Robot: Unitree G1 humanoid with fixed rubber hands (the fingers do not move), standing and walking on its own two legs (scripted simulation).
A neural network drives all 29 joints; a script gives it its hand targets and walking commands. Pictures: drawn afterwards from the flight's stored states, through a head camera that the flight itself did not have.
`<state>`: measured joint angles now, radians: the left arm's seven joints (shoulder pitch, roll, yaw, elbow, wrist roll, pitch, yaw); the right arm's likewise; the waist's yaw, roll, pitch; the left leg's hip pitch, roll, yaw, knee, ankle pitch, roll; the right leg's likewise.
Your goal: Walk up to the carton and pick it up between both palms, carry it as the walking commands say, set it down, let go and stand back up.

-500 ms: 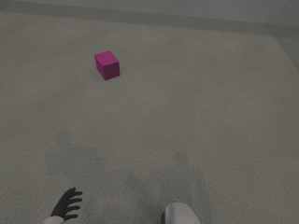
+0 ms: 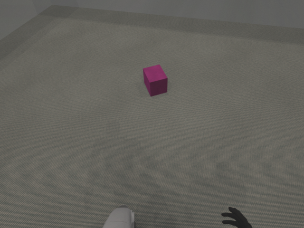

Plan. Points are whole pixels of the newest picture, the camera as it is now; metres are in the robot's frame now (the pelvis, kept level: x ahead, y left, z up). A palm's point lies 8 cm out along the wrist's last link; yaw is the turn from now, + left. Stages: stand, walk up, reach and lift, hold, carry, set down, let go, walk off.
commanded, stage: walk up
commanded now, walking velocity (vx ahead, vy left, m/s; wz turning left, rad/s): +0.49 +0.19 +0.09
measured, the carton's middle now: (155, 80) +1.39 +0.09 -0.70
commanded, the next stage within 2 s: none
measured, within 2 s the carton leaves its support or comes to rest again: neither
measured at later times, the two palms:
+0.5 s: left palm (84, 144) +0.39 +0.29 -0.13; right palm (227, 225) +0.16 -0.18 -0.11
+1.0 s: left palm (88, 139) +0.41 +0.27 -0.11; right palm (213, 107) +0.59 -0.21 -0.14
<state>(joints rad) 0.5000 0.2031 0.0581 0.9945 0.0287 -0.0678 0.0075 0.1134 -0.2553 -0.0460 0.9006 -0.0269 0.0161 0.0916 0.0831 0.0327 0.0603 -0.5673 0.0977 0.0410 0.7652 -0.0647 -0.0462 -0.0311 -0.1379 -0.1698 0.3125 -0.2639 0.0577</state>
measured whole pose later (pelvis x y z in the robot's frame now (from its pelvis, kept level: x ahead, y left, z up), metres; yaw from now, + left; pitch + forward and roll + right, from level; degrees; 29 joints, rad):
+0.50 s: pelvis +0.24 +0.06 +0.00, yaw +1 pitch +0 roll -1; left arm 0.07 0.24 0.06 0.92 0.02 0.00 -0.06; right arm 0.47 -0.18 -0.04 1.05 -0.02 -0.09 0.00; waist -0.09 -0.05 0.04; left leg 0.01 0.05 0.09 0.25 -0.26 0.00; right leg -0.61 -0.11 -0.07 0.78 -0.02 0.05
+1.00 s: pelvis +0.49 +0.02 +0.00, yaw +1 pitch -1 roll +2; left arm 0.44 0.21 0.05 1.05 0.03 -0.08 0.00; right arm 0.14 -0.24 -0.05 0.98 -0.03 0.00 0.07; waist 0.07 0.03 0.06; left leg -0.55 0.11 0.05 0.83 -0.11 -0.05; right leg -0.12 -0.09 -0.12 0.33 -0.20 0.01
